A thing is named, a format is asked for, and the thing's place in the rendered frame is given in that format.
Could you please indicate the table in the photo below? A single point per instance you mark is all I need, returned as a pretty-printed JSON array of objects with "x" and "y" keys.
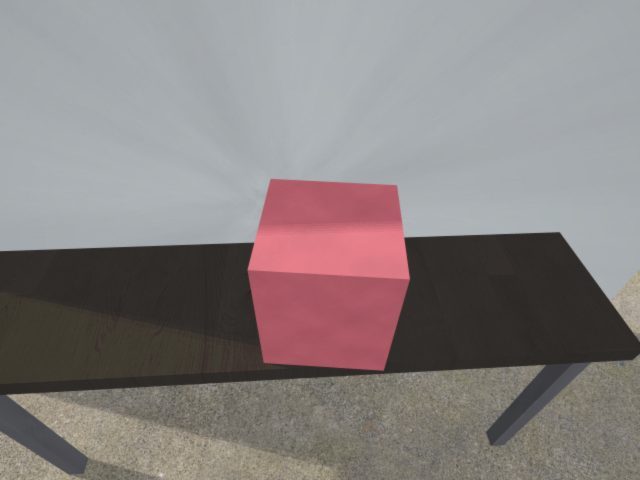
[{"x": 128, "y": 317}]

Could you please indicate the carton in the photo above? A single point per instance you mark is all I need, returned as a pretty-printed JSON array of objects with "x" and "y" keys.
[{"x": 328, "y": 273}]

